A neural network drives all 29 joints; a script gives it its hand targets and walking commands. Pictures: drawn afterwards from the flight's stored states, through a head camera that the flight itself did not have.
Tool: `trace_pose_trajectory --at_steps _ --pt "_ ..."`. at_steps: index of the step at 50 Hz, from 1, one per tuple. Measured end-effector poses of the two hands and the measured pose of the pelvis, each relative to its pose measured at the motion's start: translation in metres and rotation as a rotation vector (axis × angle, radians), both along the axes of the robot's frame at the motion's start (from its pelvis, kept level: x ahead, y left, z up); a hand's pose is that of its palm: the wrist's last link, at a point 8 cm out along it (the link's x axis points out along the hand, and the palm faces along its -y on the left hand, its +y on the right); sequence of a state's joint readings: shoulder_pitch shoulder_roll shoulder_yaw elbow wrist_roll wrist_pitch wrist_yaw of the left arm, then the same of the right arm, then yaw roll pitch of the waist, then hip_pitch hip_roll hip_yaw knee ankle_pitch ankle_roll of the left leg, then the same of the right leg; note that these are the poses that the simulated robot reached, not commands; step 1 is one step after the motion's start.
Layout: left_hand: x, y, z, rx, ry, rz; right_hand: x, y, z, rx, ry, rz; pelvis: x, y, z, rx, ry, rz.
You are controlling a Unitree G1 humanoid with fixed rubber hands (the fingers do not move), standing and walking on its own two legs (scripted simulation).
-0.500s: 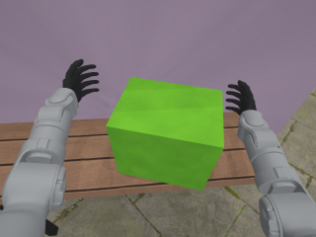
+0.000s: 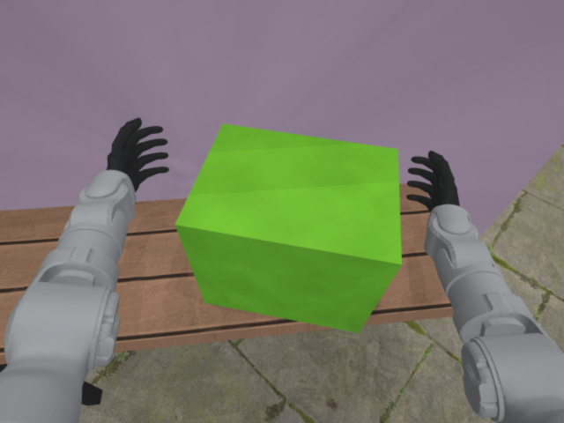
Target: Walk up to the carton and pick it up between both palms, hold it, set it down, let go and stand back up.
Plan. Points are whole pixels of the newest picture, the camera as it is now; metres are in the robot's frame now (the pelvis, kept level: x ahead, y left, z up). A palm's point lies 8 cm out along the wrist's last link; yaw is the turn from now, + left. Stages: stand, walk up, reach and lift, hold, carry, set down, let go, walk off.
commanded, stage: reach and lift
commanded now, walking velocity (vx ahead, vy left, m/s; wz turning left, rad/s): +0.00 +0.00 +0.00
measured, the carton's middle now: (293, 232) +0.41 -0.01 -0.01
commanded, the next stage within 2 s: none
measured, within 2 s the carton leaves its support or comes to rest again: neither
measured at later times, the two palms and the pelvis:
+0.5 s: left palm (149, 206) +0.44 +0.22 +0.04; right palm (428, 225) +0.40 -0.23 +0.02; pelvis +0.00 -0.02 -0.01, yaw +0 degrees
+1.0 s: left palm (163, 206) +0.43 +0.20 +0.04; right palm (413, 232) +0.38 -0.20 +0.03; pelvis -0.02 -0.01 -0.02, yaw +0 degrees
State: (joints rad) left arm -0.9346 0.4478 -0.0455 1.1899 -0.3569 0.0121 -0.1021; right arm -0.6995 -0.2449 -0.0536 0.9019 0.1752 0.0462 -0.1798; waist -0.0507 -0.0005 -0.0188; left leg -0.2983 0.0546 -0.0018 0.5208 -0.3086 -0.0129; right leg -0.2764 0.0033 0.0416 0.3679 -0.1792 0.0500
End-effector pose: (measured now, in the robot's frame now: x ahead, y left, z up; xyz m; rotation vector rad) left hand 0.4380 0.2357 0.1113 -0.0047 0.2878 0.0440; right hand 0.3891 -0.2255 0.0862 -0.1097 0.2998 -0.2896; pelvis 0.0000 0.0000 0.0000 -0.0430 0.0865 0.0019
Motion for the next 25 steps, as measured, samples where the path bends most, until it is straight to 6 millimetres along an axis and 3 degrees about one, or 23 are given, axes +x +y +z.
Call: trace_pose_trajectory --at_steps 7,14,25 --pt "-0.003 0.000 -0.028 0.041 -0.009 0.007 0.004 -0.007 -0.014 -0.001 -0.032 0.011 0.000 -0.005 -0.002 0.007 0.075 -0.003" --pt "-0.008 -0.002 -0.064 0.064 0.034 0.026 0.000 -0.017 -0.051 0.024 0.023 -0.004 -0.001 -0.013 -0.006 0.018 0.147 -0.005" --pt "-0.002 -0.015 -0.074 0.053 -0.025 -0.004 0.006 -0.005 -0.062 0.055 -0.048 0.022 -0.003 -0.016 -0.012 0.022 0.240 -0.008"
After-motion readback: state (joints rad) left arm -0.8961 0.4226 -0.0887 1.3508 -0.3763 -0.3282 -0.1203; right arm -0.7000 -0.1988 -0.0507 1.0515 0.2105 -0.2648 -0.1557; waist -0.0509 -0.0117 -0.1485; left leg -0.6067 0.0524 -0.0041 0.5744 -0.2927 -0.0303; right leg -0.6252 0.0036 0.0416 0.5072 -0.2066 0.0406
